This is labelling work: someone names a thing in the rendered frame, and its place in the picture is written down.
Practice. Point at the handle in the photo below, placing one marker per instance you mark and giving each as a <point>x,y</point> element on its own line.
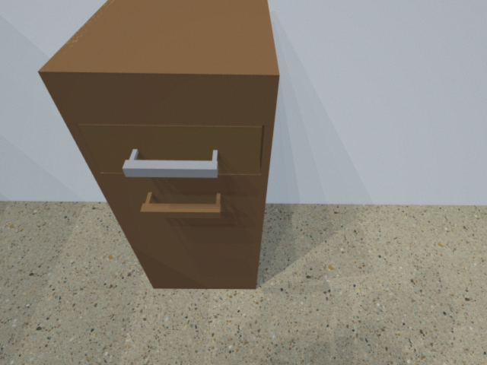
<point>171,168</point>
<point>181,210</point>

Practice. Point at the drawer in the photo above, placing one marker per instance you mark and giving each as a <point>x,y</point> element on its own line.
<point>112,143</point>

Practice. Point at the cabinet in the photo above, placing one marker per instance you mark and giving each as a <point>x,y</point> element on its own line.
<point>190,62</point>

